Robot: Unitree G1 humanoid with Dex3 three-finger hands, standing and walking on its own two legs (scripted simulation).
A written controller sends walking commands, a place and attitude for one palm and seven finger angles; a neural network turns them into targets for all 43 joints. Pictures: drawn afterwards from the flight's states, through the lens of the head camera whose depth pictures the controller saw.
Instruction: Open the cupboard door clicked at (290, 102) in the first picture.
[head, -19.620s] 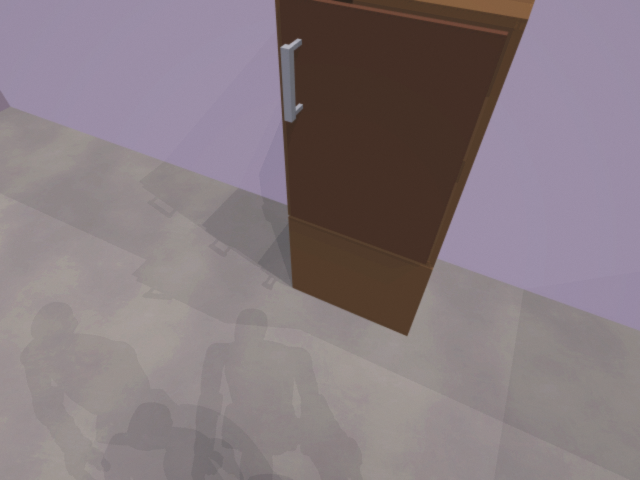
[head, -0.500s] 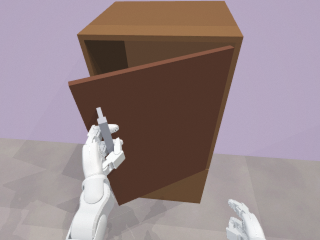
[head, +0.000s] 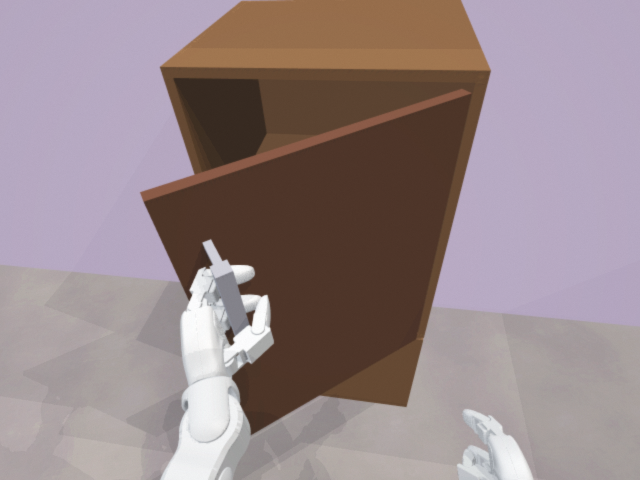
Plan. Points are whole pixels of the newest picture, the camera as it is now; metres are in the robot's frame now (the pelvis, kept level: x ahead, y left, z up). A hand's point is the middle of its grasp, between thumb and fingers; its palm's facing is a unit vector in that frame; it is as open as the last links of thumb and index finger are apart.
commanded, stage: open thumb and fingers to let go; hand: left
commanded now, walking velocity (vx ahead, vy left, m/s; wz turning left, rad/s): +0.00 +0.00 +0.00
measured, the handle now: (230, 301) +0.30 +0.13 +0.11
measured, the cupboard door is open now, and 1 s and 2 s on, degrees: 39 42 42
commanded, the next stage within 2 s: slide the hand sideways off the handle in 0.60 s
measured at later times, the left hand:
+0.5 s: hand (257, 332) +0.26 +0.09 +0.11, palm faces +0.26 -0.96 +0.01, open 14.6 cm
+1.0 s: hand (249, 373) +0.21 +0.09 +0.11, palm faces -0.19 -0.98 +0.03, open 16.3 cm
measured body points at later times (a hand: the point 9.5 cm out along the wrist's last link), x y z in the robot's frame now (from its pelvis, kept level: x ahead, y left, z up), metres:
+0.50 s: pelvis +0.00 +0.02 +0.00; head -0.03 +0.00 +0.45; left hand +0.24 +0.14 +0.11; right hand +0.19 -0.19 -0.09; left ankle +0.03 +0.13 -0.72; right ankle -0.04 -0.05 -0.72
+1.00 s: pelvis -0.02 +0.04 +0.00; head -0.05 +0.02 +0.45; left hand +0.21 +0.14 +0.11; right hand +0.15 -0.18 -0.08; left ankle +0.03 +0.13 -0.72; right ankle -0.04 -0.05 -0.72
